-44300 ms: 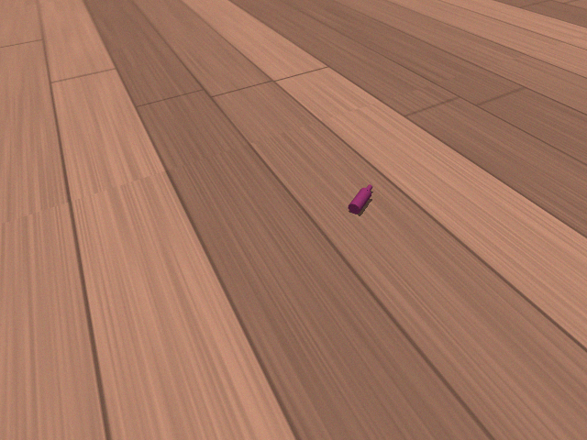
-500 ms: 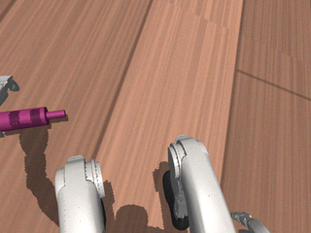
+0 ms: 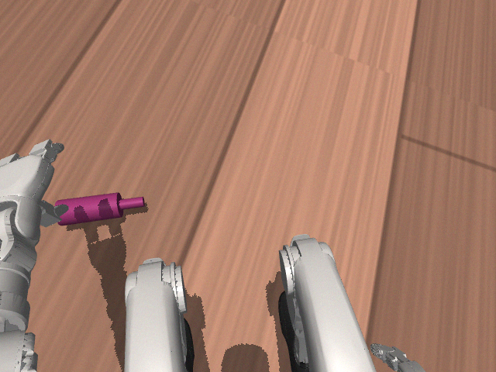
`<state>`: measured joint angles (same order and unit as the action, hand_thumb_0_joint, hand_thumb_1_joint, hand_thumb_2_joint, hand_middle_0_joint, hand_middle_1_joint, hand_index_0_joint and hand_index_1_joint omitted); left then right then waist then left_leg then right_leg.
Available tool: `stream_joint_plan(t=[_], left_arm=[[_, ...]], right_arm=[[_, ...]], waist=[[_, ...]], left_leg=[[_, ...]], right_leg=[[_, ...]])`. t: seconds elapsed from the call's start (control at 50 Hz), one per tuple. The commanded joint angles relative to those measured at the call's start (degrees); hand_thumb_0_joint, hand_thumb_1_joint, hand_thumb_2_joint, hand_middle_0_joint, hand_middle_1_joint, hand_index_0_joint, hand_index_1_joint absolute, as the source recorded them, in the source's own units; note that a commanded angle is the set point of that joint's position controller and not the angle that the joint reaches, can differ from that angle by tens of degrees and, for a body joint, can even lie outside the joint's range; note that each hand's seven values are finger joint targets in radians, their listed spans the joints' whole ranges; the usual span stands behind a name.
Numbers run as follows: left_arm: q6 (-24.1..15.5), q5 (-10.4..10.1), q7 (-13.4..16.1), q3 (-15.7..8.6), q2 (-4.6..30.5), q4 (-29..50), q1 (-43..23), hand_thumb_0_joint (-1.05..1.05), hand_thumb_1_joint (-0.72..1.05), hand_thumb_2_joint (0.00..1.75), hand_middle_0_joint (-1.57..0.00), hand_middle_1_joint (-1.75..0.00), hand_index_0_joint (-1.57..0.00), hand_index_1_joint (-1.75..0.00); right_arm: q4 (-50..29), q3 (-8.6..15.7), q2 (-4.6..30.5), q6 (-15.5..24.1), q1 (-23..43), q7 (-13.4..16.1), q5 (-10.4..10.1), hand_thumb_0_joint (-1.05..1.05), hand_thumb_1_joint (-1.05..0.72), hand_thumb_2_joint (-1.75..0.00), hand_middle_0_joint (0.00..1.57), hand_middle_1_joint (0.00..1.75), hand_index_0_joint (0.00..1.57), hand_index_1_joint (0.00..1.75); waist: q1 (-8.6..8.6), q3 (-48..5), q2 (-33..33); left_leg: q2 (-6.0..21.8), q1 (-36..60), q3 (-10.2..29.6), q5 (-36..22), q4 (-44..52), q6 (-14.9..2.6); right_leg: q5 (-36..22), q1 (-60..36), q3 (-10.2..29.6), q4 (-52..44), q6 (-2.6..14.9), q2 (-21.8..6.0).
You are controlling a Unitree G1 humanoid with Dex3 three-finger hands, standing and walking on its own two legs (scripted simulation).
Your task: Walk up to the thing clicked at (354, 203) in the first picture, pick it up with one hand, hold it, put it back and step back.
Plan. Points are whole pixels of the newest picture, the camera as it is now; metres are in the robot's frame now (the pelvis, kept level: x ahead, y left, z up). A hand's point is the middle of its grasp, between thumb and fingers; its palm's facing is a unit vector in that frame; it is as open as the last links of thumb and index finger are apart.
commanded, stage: home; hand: left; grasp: from above
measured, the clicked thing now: (103, 207) +0.48 +0.30 -0.37
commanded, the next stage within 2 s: none
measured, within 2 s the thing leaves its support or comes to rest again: neither
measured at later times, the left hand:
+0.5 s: hand (17, 306) +0.26 +0.22 +0.09, palm faces -0.02 -0.90 -0.43, open 7.4 cm
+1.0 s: hand out of the picture +0.22 +0.18 +0.27, palm faces +0.18 -0.96 -0.21, open 7.4 cm
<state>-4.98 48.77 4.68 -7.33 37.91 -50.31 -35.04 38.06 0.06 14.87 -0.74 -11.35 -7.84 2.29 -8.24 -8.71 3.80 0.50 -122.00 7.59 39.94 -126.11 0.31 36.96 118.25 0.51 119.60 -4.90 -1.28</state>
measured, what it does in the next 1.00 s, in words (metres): rises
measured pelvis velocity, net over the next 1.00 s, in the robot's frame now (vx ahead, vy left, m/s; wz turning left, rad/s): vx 0.08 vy -0.01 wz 0.11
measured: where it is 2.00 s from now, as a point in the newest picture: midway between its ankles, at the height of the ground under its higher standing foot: (242, 366)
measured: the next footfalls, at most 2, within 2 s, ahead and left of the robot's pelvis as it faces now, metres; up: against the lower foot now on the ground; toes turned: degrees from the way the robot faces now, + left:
none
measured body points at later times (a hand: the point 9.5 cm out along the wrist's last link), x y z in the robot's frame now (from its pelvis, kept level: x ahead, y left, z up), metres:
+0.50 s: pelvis +0.01 -0.02 +0.18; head +0.13 +0.02 +0.61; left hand +0.26 +0.27 +0.12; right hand +0.25 -0.23 +0.10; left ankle +0.07 +0.12 -0.37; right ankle +0.11 -0.16 -0.37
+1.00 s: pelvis +0.08 -0.01 +0.31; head +0.09 -0.01 +0.76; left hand +0.21 +0.23 +0.29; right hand +0.25 -0.25 +0.25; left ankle +0.07 +0.12 -0.37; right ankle +0.11 -0.16 -0.37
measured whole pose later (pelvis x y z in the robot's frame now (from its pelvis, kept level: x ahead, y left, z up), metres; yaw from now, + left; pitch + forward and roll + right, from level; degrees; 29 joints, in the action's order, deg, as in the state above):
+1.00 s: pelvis +0.08 -0.01 +0.31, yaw +6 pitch +11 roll -3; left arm 27.2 -3.8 2.6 -2.3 12.2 9.3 28.9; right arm 29.5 -1.4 12.6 12.5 -18.0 11.3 -1.4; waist -3.1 -10.6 3.6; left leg 3.6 -42.0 4.2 28.4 -59.4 2.2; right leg 25.9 39.7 -2.8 54.9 -2.3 -1.7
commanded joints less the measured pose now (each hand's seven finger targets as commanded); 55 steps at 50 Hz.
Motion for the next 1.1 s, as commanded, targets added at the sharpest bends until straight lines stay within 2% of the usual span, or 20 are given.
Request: stream_joint_plan(t=[0.0, 0.02, 0.08, 0.14, 0.18, 0.2, 0.22, 0.26, 0.28, 0.3, 0.4, 0.46, 0.52, 0.58, 0.68, 0.76, 0.78, 0.88, 1.02, 1.08], left_arm=[[2.02, -11.38, -3.63, -2.95, 10.78, 22.35, -3.26, 0.00, 0.85, 0.90, -0.20, -0.30, -0.20, -0.30], [2.46, -13.10, -3.91, -3.71, 10.55, 23.63, -0.95, 0.00, 0.90, 0.90, -0.20, -0.30, -0.20, -0.30], [3.17, -17.60, -4.30, -2.51, 6.40, 29.06, 2.96, 0.00, 0.90, 0.90, -0.20, -0.30, -0.20, -0.30], [4.56, -21.27, -3.39, -3.89, 5.16, 34.07, 7.61, 0.00, 0.90, 0.90, -0.20, -0.30, -0.20, -0.30], [6.36, -23.65, -3.11, -2.02, 0.81, 36.47, 12.67, 0.00, 0.90, 0.90, -0.20, -0.30, -0.20, -0.30], [7.15, -25.56, -3.00, -2.20, 0.53, 39.82, 12.14, 0.00, 0.90, 0.90, -0.20, -0.30, -0.20, -0.30], [8.29, -26.78, -3.02, -1.02, -1.41, 39.58, 14.84, 0.00, 0.90, 0.90, -0.20, -0.30, -0.20, -0.30], [10.48, -29.57, -2.72, -2.16, -1.38, 41.13, 18.17, 0.00, 0.90, 0.90, -0.20, -0.30, -0.20, -0.30], [11.73, -31.20, -2.76, -0.47, -4.37, 40.91, 22.48, 0.00, 0.90, 0.90, -0.20, -0.30, -0.20, -0.30], [12.69, -33.11, -2.74, -0.06, -5.46, 43.53, 23.26, 0.00, 0.90, 0.90, -0.20, -0.30, -0.20, -0.30], [17.94, -40.75, -1.62, -1.28, -6.35, 51.43, 29.23, 0.00, 0.90, 0.90, -0.20, -0.30, -0.20, -0.30], [20.58, -43.50, -0.94, 0.47, -10.11, 53.92, 34.15, 0.00, 0.90, 0.90, -0.20, -0.30, -0.20, -0.30], [23.16, -46.01, 0.17, -1.05, -10.95, 56.24, 38.71, 0.00, 0.90, 0.90, -0.20, -0.30, -0.20, -0.30], [25.25, -48.55, 0.51, -0.08, -14.37, 58.17, 42.82, 0.00, 0.90, 0.90, -0.20, -0.30, -0.20, -0.30], [27.91, -51.83, 0.29, -0.31, -17.25, 61.52, 51.46, 0.00, 0.90, 0.90, -0.20, -0.30, -0.20, -0.30], [29.25, -52.84, -0.29, 0.47, -19.01, 65.33, 56.62, 0.00, 0.90, 0.90, -0.20, -0.30, -0.20, -0.30], [29.52, -52.83, -0.42, 0.00, -18.96, 66.31, 58.48, 0.00, 0.90, 0.90, -0.20, -0.30, -0.20, -0.30], [29.95, -52.43, -1.51, 1.42, -20.11, 68.49, 62.70, 0.00, 0.90, 0.90, -0.20, -0.30, -0.20, -0.30], [29.62, -51.77, -3.05, 2.07, -20.17, 68.71, 61.51, 0.00, 0.90, 0.90, -0.20, -0.30, -0.20, -0.30], [29.08, -51.72, -3.53, 1.79, -19.99, 69.22, 61.24, 0.00, 0.90, 0.90, -0.20, -0.30, -0.20, -0.30]], right_arm=[[-6.22, 5.33, 13.15, 0.92, -5.09, 2.52, -1.42, 0.00, -0.90, -0.90, 0.20, 0.30, 0.20, 0.30], [-6.89, 5.38, 12.76, 1.00, -4.44, 2.91, -1.83, 0.00, -0.90, -0.90, 0.20, 0.30, 0.20, 0.30], [-8.17, 5.34, 11.59, 1.59, -2.22, 3.95, -2.33, 0.00, -0.90, -0.90, 0.20, 0.30, 0.20, 0.30], [-9.54, 5.41, 11.14, 2.31, -0.56, 5.10, -2.92, 0.00, -0.90, -0.90, 0.20, 0.30, 0.20, 0.30], [-10.64, 5.38, 10.35, 2.91, 0.38, 5.79, -3.15, 0.00, -0.90, -0.90, 0.20, 0.30, 0.20, 0.30], [-10.70, 5.45, 10.43, 3.24, 1.07, 6.26, -3.27, 0.00, -0.90, -0.90, 0.20, 0.30, 0.20, 0.30], [-10.81, 5.25, 10.23, 3.61, 1.78, 6.69, -3.34, 0.00, -0.90, -0.90, 0.20, 0.30, 0.20, 0.30], [-11.49, 5.04, 10.24, 4.22, 2.92, 7.52, -3.61, 0.00, -0.90, -0.90, 0.20, 0.30, 0.20, 0.30], [-12.08, 4.87, 9.65, 4.47, 3.48, 7.80, -3.73, 0.00, -0.90, -0.90, 0.20, 0.30, 0.20, 0.30], [-12.47, 4.62, 9.20, 4.75, 3.69, 8.14, -3.71, 0.00, -0.90, -0.90, 0.20, 0.30, 0.20, 0.30], [-14.48, 3.29, 7.70, 6.73, 5.04, 10.58, -4.16, 0.00, -0.90, -0.90, 0.20, 0.30, 0.20, 0.30], [-14.74, 2.33, 6.30, 7.80, 3.78, 11.94, -4.35, 0.00, -0.90, -0.90, 0.20, 0.30, 0.20, 0.30], [-14.74, 1.60, 5.64, 8.95, 2.16, 13.53, -4.59, 0.00, -0.90, -0.90, 0.20, 0.30, 0.20, 0.30], [-14.94, 0.75, 4.78, 10.18, 1.02, 15.33, -4.46, 0.00, -0.90, -0.90, 0.20, 0.30, 0.20, 0.30], [-15.54, 0.07, 3.95, 12.67, -1.18, 17.78, -4.21, 0.00, -0.90, -0.90, 0.20, 0.30, 0.20, 0.30], [-16.37, 0.07, 3.49, 14.27, -2.43, 18.97, -3.95, 0.00, -0.90, -0.90, 0.20, 0.30, 0.20, 0.30], [-16.60, 0.04, 3.34, 14.60, -2.29, 19.17, -3.76, 0.00, -0.90, -0.90, 0.20, 0.30, 0.20, 0.30], [-17.45, 0.34, 3.43, 15.94, -2.17, 19.57, -3.39, 0.00, -0.90, -0.90, 0.20, 0.30, 0.20, 0.30], [-17.04, 1.10, 4.22, 17.69, -1.46, 19.41, -2.81, 0.00, -0.90, -0.90, 0.20, 0.30, 0.20, 0.30], [-16.76, 1.35, 4.48, 18.32, -1.43, 19.29, -2.69, 0.00, -0.90, -0.90, 0.20, 0.30, 0.20, 0.30]], waist=[[1.93, -35.72, 6.64], [2.55, -35.00, 6.09], [2.84, -32.22, 6.60], [4.27, -33.16, 8.03], [3.63, -32.40, 6.23], [3.69, -32.80, 6.70], [3.30, -31.12, 7.25], [3.86, -29.04, 6.59], [3.38, -26.71, 5.03], [3.02, -26.30, 4.11], [3.75, -23.53, 3.61], [2.74, -21.47, 2.26], [3.66, -21.44, 2.10], [3.70, -18.12, 1.72], [4.45, -15.01, 0.51], [4.84, -11.88, 0.35], [5.62, -10.72, 0.88], [5.67, -6.25, -1.22], [4.91, -2.36, -2.47], [5.16, -3.22, -1.49]], left_leg=[[-0.88, 32.54, -2.19, -9.27, 24.14, -2.16], [-0.67, 33.94, -2.11, -8.44, 25.88, -2.14], [-0.07, 37.03, -2.02, -6.33, 30.05, -1.89], [0.27, 42.64, -1.91, -6.17, 34.37, -1.41], [0.23, 44.93, -2.72, -7.20, 36.25, -1.43], [0.32, 46.72, -2.49, -7.38, 37.58, -1.35], [0.47, 48.18, -2.05, -7.72, 39.15, -1.06], [0.61, 50.60, -0.97, -5.37, 42.39, -0.98], [0.55, 50.83, -1.18, -4.84, 43.59, -1.07], [0.49, 51.48, -1.58, -4.41, 44.53, -1.20], [0.14, 57.26, -2.30, -0.01, 51.02, -1.36], [0.10, 61.19, -2.43, -3.29, 54.10, -1.24], [0.26, 66.61, -2.23, -8.92, 57.76, -0.86], [0.41, 70.51, -2.23, -12.35, 61.82, -0.61], [0.00, 77.06, -3.71, -19.66, 67.11, -0.54], [-0.15, 81.62, -4.64, -22.87, 71.59, -0.39], [-0.15, 82.19, -4.75, -23.08, 72.49, -0.34], [-0.41, 83.98, -5.00, -21.53, 76.09, -0.66], [-0.46, 85.24, -5.54, -19.52, 78.04, -0.77], [-0.49, 86.12, -5.66, -20.20, 78.08, -0.62]], right_leg=[[-10.85, -24.52, -5.57, -17.07, 6.17, 1.56], [-10.07, -25.53, -5.35, -18.56, 6.17, 1.46], [-8.20, -27.69, -4.93, -22.04, 6.25, 1.20], [-7.75, -31.47, -4.52, -25.28, 6.34, 0.83], [-8.24, -34.51, -4.34, -28.48, 6.34, 0.89], [-8.37, -35.70, -4.08, -29.68, 6.25, 0.64], [-8.61, -36.13, -4.15, -30.31, 6.21, 0.56], [-6.81, -37.70, -4.13, -32.84, 6.03, 0.45], [-6.13, -39.13, -4.02, -34.61, 6.01, 0.55], [-5.61, -41.00, -3.69, -36.70, 5.95, 0.57], [-1.56, -49.10, -2.05, -45.28, 5.72, 0.75], [-4.43, -54.55, -1.66, -49.40, 5.55, 0.68], [-9.21, -60.93, -1.81, -53.16, 5.55, 0.81], [-12.36, -65.71, -2.08, -57.30, 5.41, 1.10], [-18.36, -75.26, -2.66, -64.41, 5.05, 1.55], [-21.10, -79.85, -3.38, -69.06, 4.81, 1.83], [-21.14, -80.65, -3.67, -69.86, 4.80, 1.99], [-19.18, -82.60, -4.57, -73.52, 4.58, 2.24], [-16.71, -81.88, -5.46, -75.19, 4.25, 2.24], [-17.29, -82.14, -5.38, -74.67, 4.31, 2.11]])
